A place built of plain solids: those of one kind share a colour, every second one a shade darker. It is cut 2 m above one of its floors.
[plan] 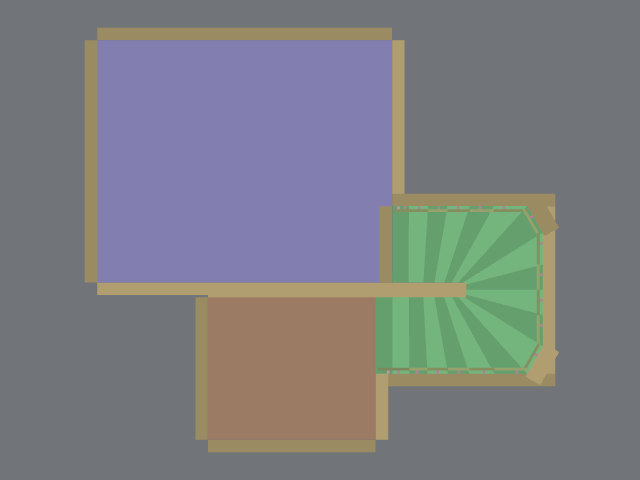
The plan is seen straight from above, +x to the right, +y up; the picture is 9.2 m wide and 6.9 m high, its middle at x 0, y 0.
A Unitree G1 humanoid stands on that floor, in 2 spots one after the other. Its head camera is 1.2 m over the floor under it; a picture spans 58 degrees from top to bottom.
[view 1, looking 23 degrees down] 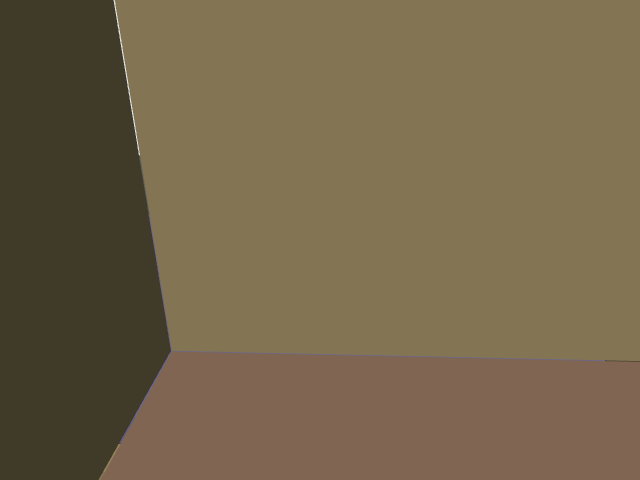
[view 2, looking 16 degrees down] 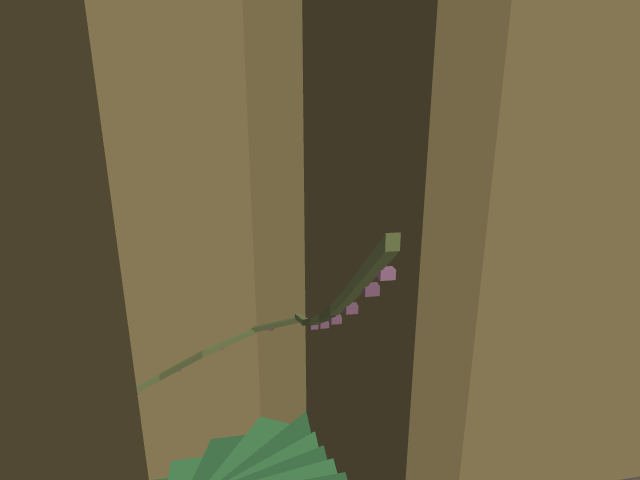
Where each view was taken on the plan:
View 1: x -0.90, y -2.37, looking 92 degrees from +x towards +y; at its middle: wall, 1.68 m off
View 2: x -0.20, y -1.48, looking -10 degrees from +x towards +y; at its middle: wall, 2.64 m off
